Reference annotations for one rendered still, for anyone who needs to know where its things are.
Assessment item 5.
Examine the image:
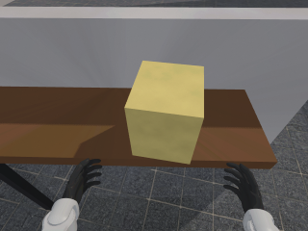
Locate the robot left hand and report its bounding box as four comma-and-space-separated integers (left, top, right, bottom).
62, 158, 102, 204

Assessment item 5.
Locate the robot right forearm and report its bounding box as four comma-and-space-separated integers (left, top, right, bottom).
243, 209, 279, 231

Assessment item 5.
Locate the robot left forearm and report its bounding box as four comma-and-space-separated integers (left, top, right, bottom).
41, 198, 80, 231

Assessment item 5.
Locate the table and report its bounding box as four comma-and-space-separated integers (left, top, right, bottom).
0, 86, 278, 211

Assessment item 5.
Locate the robot right hand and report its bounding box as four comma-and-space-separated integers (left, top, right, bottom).
223, 163, 265, 213

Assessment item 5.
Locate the carton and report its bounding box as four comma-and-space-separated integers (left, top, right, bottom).
124, 61, 204, 165

